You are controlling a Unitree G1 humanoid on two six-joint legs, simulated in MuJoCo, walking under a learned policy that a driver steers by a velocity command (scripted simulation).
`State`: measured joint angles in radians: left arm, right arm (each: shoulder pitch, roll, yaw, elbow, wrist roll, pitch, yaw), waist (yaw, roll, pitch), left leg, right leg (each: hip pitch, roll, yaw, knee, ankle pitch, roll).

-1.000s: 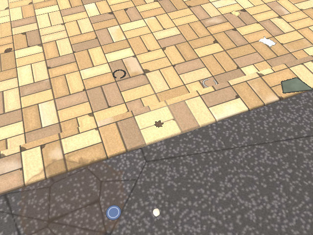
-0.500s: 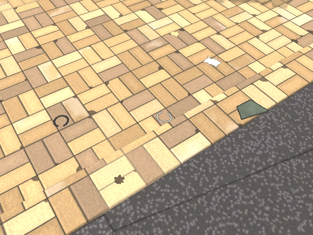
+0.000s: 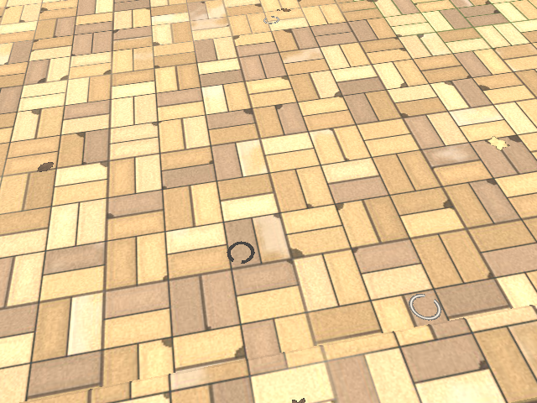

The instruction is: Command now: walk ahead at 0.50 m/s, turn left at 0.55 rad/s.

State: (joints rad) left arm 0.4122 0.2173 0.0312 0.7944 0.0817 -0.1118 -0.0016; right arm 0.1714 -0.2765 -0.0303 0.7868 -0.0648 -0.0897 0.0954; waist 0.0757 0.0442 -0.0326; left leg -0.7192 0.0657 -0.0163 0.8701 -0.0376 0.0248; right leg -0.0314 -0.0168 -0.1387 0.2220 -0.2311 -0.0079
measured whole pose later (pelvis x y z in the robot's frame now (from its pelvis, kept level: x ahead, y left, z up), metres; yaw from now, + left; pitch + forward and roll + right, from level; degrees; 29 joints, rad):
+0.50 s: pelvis +0.31 +0.09 -0.01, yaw +17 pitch +2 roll +1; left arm 0.10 0.25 -0.04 0.71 0.07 -0.08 -0.01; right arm 0.43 -0.23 -0.02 0.86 -0.06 -0.13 0.09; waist -0.09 -0.02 -0.02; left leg -0.19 -0.14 -0.10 0.43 -0.27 0.09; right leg -0.67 -0.10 0.06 0.78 -0.14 0.03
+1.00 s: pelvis +0.57 +0.17 -0.02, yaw +37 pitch +1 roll -3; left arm 0.49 0.24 -0.02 0.90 0.09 -0.13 0.02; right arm 0.11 -0.24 0.00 0.74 -0.08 -0.08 0.11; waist 0.12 0.04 -0.02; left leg -0.71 0.11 -0.03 0.79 0.22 0.04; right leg 0.03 -0.01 -0.26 0.35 -0.38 0.02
